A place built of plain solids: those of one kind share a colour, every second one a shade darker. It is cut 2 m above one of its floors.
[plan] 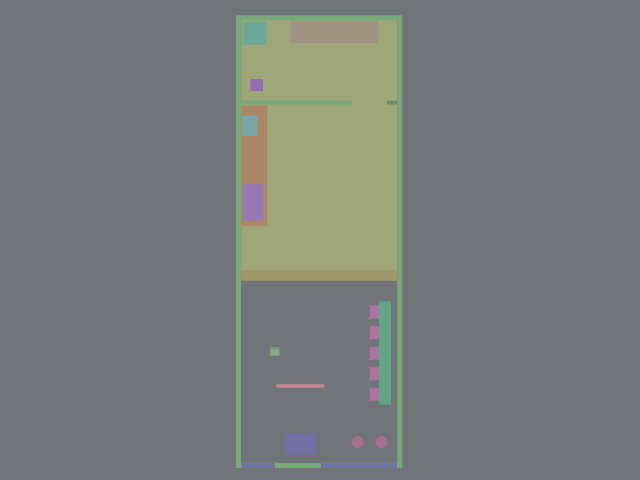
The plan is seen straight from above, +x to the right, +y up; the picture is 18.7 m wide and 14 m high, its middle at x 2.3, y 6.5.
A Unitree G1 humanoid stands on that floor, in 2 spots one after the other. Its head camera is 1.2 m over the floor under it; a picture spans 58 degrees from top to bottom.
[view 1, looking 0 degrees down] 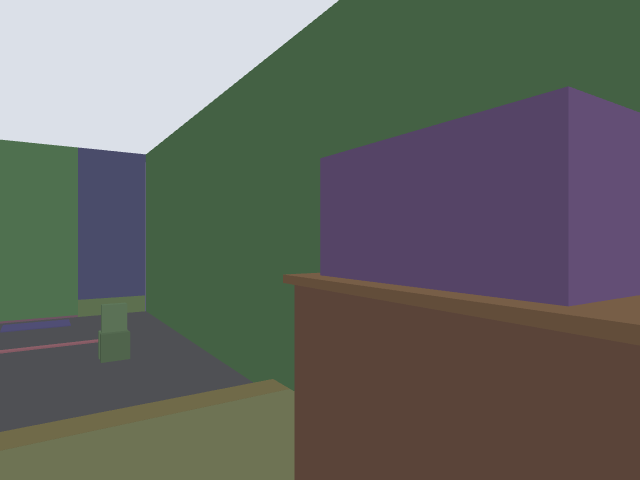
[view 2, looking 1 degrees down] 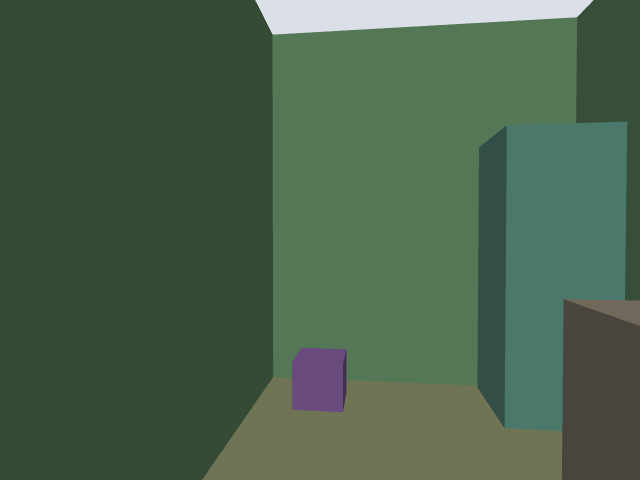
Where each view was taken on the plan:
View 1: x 1.70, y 8.67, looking -123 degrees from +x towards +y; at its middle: wall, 3.12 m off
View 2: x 3.50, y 11.39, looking -173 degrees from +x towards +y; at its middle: wall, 3.53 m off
